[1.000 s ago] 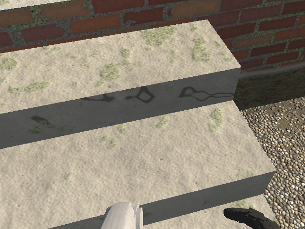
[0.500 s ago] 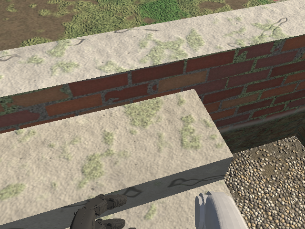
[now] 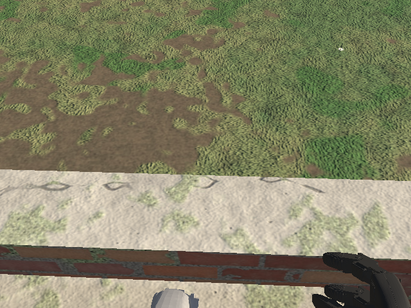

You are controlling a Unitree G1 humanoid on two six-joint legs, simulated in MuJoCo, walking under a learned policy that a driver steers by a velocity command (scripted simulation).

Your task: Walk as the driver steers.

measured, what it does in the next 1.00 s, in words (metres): climbs, turning left: left foot 0.18 m higher, then right foot 0.18 m higher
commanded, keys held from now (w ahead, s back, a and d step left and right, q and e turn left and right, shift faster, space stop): w+q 0.60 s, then q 0.22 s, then e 0.18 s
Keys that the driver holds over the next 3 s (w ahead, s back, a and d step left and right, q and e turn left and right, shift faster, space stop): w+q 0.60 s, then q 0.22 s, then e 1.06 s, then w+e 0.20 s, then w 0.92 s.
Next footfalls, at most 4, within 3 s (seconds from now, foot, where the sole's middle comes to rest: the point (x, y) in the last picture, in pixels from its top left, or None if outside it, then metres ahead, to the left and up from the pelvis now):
0.20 left None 0.34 0.13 -0.59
0.78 right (183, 190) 0.73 0.13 -0.42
1.18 left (98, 186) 0.74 0.38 -0.42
1.60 right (186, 187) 0.74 0.12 -0.42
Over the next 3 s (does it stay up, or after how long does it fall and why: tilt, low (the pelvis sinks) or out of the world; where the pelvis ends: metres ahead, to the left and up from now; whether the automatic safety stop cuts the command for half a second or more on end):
stays up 1.15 0.08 0.34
